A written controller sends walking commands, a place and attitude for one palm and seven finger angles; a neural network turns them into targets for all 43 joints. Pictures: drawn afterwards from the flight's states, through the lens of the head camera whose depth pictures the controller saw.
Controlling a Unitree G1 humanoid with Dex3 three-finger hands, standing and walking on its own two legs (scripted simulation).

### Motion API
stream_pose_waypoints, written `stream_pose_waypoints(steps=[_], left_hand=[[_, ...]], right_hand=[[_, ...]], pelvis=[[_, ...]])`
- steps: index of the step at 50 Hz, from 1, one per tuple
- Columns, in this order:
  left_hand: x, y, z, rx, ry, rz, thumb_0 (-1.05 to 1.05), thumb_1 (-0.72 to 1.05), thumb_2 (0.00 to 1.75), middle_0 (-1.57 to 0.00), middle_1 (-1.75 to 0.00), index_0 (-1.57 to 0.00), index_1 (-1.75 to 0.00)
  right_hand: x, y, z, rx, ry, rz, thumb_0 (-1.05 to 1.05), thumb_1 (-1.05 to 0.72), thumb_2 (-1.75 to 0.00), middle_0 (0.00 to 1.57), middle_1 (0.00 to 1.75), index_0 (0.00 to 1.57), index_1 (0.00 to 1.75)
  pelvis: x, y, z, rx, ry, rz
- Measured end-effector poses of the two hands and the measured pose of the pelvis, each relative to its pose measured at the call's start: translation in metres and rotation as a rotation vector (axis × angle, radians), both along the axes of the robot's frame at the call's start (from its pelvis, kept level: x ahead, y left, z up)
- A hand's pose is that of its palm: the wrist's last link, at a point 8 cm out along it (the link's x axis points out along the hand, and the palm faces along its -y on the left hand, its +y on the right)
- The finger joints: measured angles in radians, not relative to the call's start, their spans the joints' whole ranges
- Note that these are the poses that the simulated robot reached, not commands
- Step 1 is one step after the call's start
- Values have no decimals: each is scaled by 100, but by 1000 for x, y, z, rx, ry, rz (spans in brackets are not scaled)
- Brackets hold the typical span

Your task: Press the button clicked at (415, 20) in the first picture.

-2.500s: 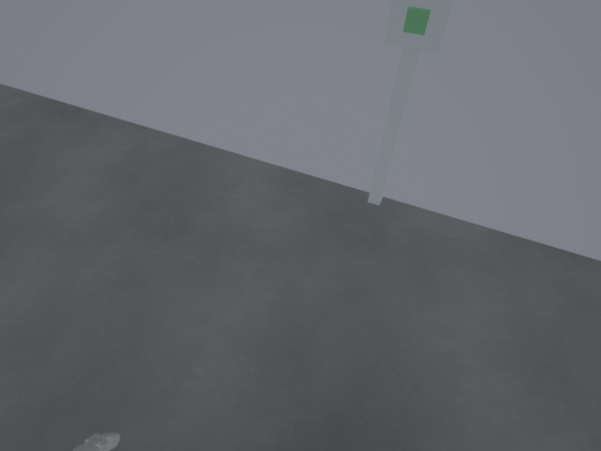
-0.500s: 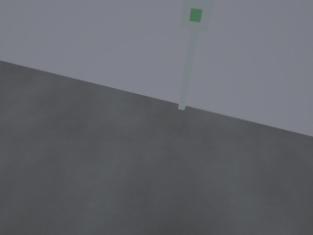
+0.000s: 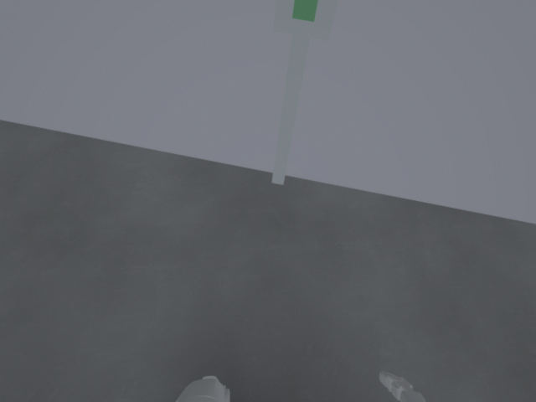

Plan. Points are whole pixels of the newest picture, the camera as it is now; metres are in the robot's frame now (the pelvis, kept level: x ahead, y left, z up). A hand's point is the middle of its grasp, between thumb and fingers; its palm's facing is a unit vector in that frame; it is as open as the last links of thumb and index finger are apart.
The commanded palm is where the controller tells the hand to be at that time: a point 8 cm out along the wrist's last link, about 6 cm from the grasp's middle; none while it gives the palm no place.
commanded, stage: walk to a spot facing it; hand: left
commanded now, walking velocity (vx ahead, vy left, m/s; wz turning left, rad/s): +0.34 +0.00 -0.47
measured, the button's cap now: (305, 6) +1.13 +0.01 +0.09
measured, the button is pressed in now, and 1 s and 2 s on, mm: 0 0 0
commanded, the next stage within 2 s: turn to face it in 0.52 s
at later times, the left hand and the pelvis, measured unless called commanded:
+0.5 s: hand (226, 267) +0.37 +0.11 -0.13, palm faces -0.35 -0.92 -0.17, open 7.4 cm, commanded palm none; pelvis +0.18 -0.01 +0.02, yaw -16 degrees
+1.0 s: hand (238, 243) +0.45 +0.10 -0.17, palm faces -0.25 -0.96 -0.16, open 7.3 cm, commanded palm none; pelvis +0.34 -0.05 +0.01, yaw -18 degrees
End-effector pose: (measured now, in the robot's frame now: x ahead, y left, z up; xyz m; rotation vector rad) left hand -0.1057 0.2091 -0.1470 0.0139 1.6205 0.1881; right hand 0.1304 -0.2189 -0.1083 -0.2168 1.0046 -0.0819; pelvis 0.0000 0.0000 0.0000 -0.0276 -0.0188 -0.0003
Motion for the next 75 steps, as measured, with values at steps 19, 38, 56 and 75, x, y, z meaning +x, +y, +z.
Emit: stream_pose_waypoints(steps=[19,38,56,75], left_hand=[[391,21,50,28,-482,-392,0,92,90,-19,-30,-19,-30],[549,-92,36,15,-455,-586,-1,93,90,-21,-30,-20,-30],[548,-48,20,14,-288,-389,0,91,90,-20,-30,-20,-30],[495,-72,40,100,-302,-271,0,91,90,-20,-30,-20,-30]], right_hand=[[-88,7,7,26,365,-419,0,-92,-90,20,30,20,30],[61,-70,-9,66,283,-575,1,-91,-90,20,30,20,30],[224,-70,7,13,181,-379,-1,-93,-90,20,30,20,30],[205,-111,-12,67,296,-301,1,-91,-90,20,30,20,30]], pelvis=[[129,15,31,32,13,-209],[269,-63,21,13,24,-385],[353,-50,25,3,16,-288],[339,-87,26,40,2,-149]])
